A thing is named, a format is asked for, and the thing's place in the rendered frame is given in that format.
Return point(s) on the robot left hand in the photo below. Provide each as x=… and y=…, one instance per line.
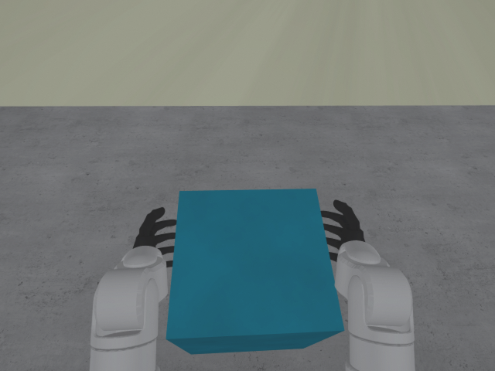
x=148, y=230

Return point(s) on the robot right hand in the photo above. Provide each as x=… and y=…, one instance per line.
x=350, y=227

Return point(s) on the carton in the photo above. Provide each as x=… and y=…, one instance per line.
x=251, y=272

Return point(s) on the robot left forearm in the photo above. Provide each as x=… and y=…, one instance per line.
x=126, y=313

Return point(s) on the robot right forearm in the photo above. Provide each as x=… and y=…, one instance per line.
x=380, y=310

